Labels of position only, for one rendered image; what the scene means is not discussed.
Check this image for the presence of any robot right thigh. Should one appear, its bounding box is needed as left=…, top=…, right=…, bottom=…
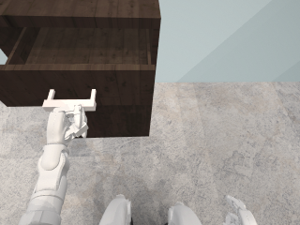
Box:
left=168, top=205, right=202, bottom=225

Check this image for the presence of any robot left forearm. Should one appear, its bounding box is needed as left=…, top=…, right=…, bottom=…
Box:
left=18, top=143, right=70, bottom=225

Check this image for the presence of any robot left thigh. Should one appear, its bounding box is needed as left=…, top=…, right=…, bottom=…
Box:
left=98, top=198, right=131, bottom=225

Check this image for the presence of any right robot hand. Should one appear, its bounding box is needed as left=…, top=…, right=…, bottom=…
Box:
left=222, top=195, right=258, bottom=225

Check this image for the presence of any robot thigh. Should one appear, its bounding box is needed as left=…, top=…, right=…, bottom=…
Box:
left=168, top=205, right=202, bottom=225
left=98, top=198, right=131, bottom=225

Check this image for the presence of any drawer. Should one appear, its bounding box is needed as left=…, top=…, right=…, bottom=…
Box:
left=0, top=27, right=156, bottom=107

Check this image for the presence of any cabinet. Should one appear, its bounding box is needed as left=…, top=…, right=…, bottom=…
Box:
left=0, top=0, right=161, bottom=139

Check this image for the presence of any left robot hand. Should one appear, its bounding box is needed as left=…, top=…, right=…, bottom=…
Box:
left=46, top=102, right=89, bottom=147

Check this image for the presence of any handle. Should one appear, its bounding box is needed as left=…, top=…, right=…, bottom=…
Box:
left=42, top=89, right=97, bottom=112

